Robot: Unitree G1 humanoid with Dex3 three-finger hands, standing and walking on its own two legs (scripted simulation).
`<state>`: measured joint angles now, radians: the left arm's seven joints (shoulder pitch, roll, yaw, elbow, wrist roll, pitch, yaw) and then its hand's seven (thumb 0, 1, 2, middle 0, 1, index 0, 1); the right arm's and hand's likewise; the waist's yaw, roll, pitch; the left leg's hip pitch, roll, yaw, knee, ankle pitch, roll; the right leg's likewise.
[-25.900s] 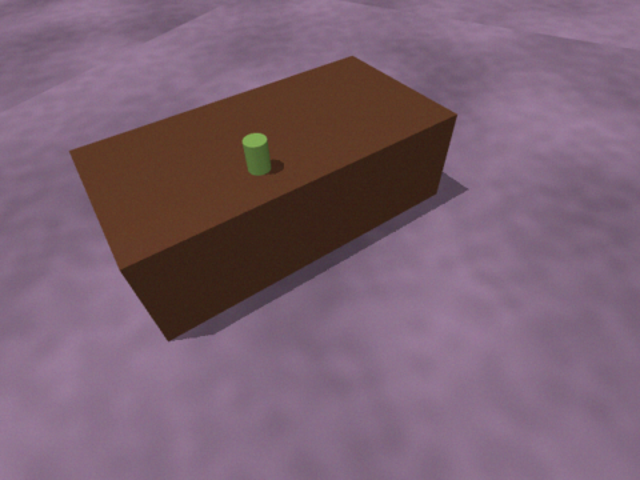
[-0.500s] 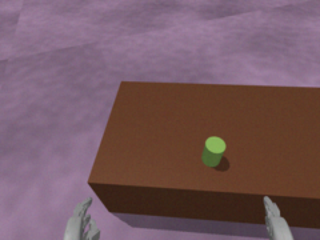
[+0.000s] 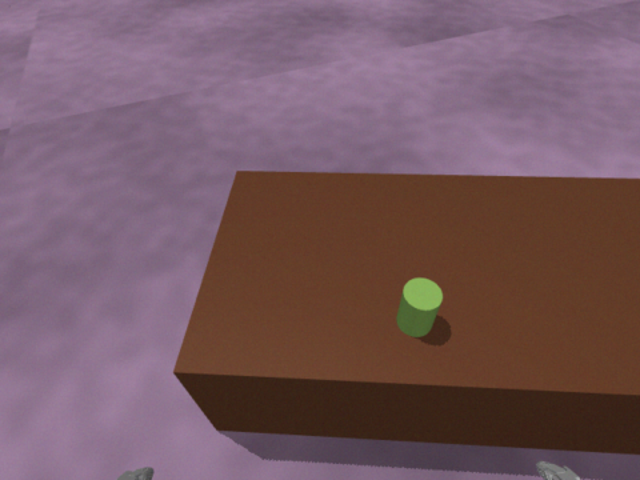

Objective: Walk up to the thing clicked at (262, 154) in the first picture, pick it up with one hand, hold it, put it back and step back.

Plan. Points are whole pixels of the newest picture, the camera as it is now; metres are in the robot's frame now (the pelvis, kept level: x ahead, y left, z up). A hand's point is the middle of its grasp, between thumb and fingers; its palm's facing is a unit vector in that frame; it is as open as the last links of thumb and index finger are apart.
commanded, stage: stand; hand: right
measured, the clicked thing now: (418, 308) +0.52 -0.17 -0.27
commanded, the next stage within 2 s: none
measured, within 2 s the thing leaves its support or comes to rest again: neither
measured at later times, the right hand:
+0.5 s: hand out of the picture +0.05 -0.25 -0.12, palm faces -0.01 +0.94 -0.35, open 7.4 cm
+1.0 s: hand out of the picture +0.06 -0.24 -0.12, palm faces -0.01 +0.94 -0.34, open 7.3 cm
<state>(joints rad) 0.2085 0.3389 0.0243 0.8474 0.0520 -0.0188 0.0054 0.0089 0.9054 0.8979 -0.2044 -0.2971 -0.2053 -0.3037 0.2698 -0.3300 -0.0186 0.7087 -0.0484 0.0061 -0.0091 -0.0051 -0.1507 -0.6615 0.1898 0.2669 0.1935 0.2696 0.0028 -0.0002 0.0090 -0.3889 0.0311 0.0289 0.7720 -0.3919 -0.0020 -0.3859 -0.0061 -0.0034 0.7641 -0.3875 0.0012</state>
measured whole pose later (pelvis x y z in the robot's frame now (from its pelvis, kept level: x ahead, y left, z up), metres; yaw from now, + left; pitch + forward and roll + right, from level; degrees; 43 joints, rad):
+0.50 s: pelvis +0.00 +0.00 +0.03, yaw +0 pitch -4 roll +0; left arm 0.14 0.32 0.01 1.11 0.02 0.00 0.00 0.00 0.91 0.90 -0.20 -0.30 -0.20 -0.30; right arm 0.18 -0.31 0.00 1.10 -0.02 -0.01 -0.01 0.01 -0.90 -0.90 0.20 0.30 0.21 0.30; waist -0.01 -0.02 0.05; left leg -0.14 0.03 0.04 0.41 -0.21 -0.01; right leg -0.13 0.00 0.00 0.39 -0.20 0.00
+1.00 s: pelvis +0.00 +0.01 +0.04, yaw -1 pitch -3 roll +0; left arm 0.12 0.33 0.00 1.18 0.02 -0.01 0.00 0.00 0.91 0.90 -0.20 -0.30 -0.20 -0.30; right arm 0.12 -0.32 0.00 1.16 -0.01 -0.01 -0.01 0.00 -0.91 -0.90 0.20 0.30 0.21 0.30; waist 0.00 -0.01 0.06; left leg -0.10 0.02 0.05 0.33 -0.17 0.00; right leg -0.11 -0.01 0.01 0.33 -0.17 0.02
